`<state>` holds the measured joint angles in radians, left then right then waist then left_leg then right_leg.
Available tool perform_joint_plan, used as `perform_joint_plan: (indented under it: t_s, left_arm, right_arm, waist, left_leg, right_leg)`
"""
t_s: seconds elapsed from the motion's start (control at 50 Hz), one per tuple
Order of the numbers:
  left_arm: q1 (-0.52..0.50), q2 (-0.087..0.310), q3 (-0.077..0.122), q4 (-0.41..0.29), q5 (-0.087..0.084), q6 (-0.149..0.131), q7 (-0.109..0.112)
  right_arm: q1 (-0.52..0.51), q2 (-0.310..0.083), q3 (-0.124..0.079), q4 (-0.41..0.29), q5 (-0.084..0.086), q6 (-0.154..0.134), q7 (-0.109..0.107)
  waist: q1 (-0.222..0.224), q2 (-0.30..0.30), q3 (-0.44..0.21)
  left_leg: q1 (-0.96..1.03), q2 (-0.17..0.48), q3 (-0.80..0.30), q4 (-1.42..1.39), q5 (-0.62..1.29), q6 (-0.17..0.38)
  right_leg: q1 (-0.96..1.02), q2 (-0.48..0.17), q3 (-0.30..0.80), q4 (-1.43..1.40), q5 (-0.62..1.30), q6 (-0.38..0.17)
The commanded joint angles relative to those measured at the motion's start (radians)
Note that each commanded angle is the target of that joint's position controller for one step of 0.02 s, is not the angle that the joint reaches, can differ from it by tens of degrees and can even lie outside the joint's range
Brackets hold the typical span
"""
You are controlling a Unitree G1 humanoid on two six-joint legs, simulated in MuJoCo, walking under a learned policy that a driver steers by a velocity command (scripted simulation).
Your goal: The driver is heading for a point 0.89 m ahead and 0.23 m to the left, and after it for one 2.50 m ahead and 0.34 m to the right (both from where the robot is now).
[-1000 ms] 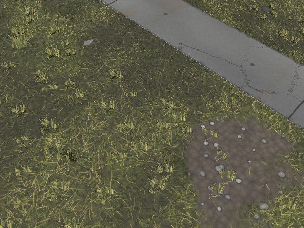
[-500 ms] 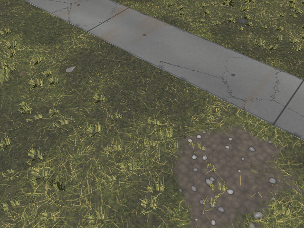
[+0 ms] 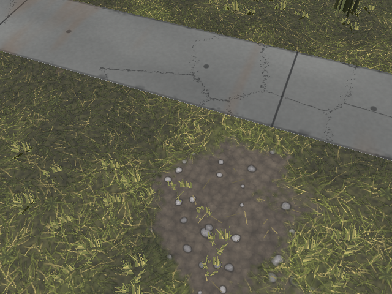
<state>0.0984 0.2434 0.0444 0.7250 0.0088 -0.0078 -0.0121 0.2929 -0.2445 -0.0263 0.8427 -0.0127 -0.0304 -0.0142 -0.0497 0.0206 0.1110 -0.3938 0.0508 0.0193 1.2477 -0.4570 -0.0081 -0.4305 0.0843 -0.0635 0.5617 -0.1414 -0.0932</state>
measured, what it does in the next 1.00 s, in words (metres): steps on the spot, turning left: left foot, then right foot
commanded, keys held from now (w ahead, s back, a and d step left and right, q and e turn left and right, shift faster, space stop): q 0.80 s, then no key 0.12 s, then w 0.08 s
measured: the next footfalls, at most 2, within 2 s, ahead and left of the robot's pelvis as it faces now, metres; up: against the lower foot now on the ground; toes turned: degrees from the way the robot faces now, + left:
left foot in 0.44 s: +0.05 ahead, +0.11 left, +0.00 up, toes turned +14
right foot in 0.92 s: +0.16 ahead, -0.07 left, +0.00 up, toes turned +30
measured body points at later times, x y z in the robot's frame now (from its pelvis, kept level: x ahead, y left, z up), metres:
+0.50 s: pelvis +0.05 +0.02 +0.01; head +0.06 +0.05 +0.46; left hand +0.08 +0.31 -0.12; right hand +0.21 -0.21 -0.10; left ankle +0.01 +0.10 -0.72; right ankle +0.09 -0.06 -0.70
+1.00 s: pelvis +0.08 -0.01 +0.02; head +0.11 -0.02 +0.47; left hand +0.06 +0.28 -0.08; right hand +0.30 -0.21 -0.11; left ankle +0.00 +0.08 -0.68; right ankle +0.13 -0.09 -0.72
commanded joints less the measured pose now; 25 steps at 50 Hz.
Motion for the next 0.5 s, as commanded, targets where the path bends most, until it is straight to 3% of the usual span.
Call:
perform_joint_plan:
  t_s: [0.02, 0.06, 0.1, 0.16, 0.22, 0.3, 0.36, 0.4, 0.42, 0.44, 0.46, 0.48, 0.5]
  left_arm:
    - [0.080, 0.053, 0.003, -0.013, 0.002, -0.018, 0.019]
    - [0.086, 0.063, -0.001, 0.013, 0.019, -0.036, 0.017]
    - [0.074, 0.074, -0.001, 0.024, 0.023, -0.043, 0.019]
    - [0.091, 0.096, 0.006, 0.035, 0.017, -0.028, 0.029]
    - [0.121, 0.106, 0.013, 0.044, 0.014, -0.011, 0.042]
    - [0.146, 0.116, 0.022, 0.055, 0.016, 0.002, 0.053]
    - [0.148, 0.135, 0.030, 0.062, 0.017, 0.009, 0.054]
    - [0.139, 0.151, 0.036, 0.066, 0.014, 0.015, 0.055]
    - [0.139, 0.161, 0.041, 0.071, 0.012, 0.020, 0.055]
    - [0.155, 0.157, 0.044, 0.073, 0.014, 0.022, 0.051]
    - [0.167, 0.097, 0.032, 0.043, 0.019, 0.025, 0.041]
    - [0.053, 0.079, 0.023, -0.009, 0.003, 0.032, 0.055]
    - [0.053, 0.106, 0.027, -0.001, 0.017, 0.044, 0.054]
  right_arm:
    - [0.156, -0.078, -0.014, 0.004, -0.020, 0.035, 0.005]
    - [0.179, -0.055, -0.011, 0.026, -0.007, 0.053, 0.008]
    - [0.134, -0.058, -0.016, 0.024, -0.008, 0.063, 0.009]
    - [0.043, -0.075, -0.026, 0.002, -0.015, 0.071, 0.012]
    - [-0.019, -0.069, -0.029, -0.023, -0.016, 0.075, 0.018]
    - [-0.045, -0.053, -0.030, -0.045, -0.011, 0.076, 0.019]
    - [-0.041, -0.047, -0.031, -0.062, -0.001, 0.072, 0.020]
    - [-0.016, -0.041, -0.030, -0.068, 0.003, 0.065, 0.023]
    - [0.001, -0.043, -0.029, -0.070, 0.004, 0.057, 0.025]
    - [0.007, -0.085, -0.037, -0.075, -0.002, 0.050, 0.023]
    - [0.020, -0.184, -0.059, -0.090, -0.017, 0.043, 0.015]
    - [0.046, -0.264, -0.085, -0.078, -0.014, 0.047, 0.011]
    - [0.077, -0.222, -0.081, -0.074, -0.008, 0.048, 0.006]
  waist:
    - [0.005, -0.058, -0.200]
    - [-0.010, -0.063, -0.202]
    - [-0.002, -0.085, -0.177]
    - [0.029, -0.108, -0.142]
    - [0.052, -0.092, -0.118]
    - [0.067, -0.087, -0.119]
    - [0.068, -0.102, -0.143]
    - [0.046, -0.105, -0.164]
    - [0.028, -0.098, -0.166]
    - [0.028, -0.045, -0.156]
    - [0.047, 0.163, -0.168]
    - [-0.005, 0.286, -0.068]
    - [0.002, 0.107, -0.079]
  left_leg:
    - [0.039, 0.031, -0.034, -0.071, 0.070, 0.005]
    - [0.106, 0.007, -0.041, -0.157, 0.089, 0.011]
    - [0.087, -0.006, -0.052, -0.247, 0.109, 0.019]
    - [0.019, -0.009, -0.042, -0.326, 0.127, 0.022]
    - [-0.029, -0.010, -0.026, -0.369, 0.087, 0.015]
    - [-0.026, -0.022, 0.004, -0.437, 0.015, 0.018]
    - [0.017, -0.042, 0.031, -0.519, -0.012, 0.031]
    - [0.094, -0.059, 0.049, -0.648, 0.047, 0.049]
    - [0.160, -0.064, 0.040, -0.776, 0.151, 0.062]
    - [0.225, -0.025, -0.048, -0.904, 0.228, 0.086]
    - [0.339, 0.195, -0.344, -0.988, 0.379, 0.143]
    - [0.290, 0.340, -0.524, -0.971, 0.731, 0.300]
    - [0.316, 0.302, -0.439, -0.941, 0.811, 0.334]
  right_leg:
    - [0.147, -0.302, 0.211, -0.269, 0.563, -0.149]
    - [0.097, -0.293, 0.156, -0.297, 0.540, -0.138]
    - [0.099, -0.290, 0.137, -0.328, 0.375, -0.122]
    - [0.147, -0.301, 0.148, -0.359, 0.097, -0.120]
    - [0.196, -0.334, 0.167, -0.363, -0.023, -0.144]
    - [0.257, -0.362, 0.160, -0.320, 0.004, -0.166]
    - [0.302, -0.380, 0.140, -0.261, 0.145, -0.163]
    - [0.305, -0.373, 0.097, -0.191, 0.242, -0.132]
    - [0.274, -0.358, 0.060, -0.145, 0.229, -0.091]
    - [0.209, -0.323, 0.014, -0.067, 0.139, -0.023]
    - [0.027, -0.225, -0.082, 0.155, -0.145, 0.058]
    - [-0.160, -0.048, -0.058, 0.285, -0.459, 0.098]
    - [-0.173, -0.083, 0.044, 0.436, -0.445, 0.109]
Keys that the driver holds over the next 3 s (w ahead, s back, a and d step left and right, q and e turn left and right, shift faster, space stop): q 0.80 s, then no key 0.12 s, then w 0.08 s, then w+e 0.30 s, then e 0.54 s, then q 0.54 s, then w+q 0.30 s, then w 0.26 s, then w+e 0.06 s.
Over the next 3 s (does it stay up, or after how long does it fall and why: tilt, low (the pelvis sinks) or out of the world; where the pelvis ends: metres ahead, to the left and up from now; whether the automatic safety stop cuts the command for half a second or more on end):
stays up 0.44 0.10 0.02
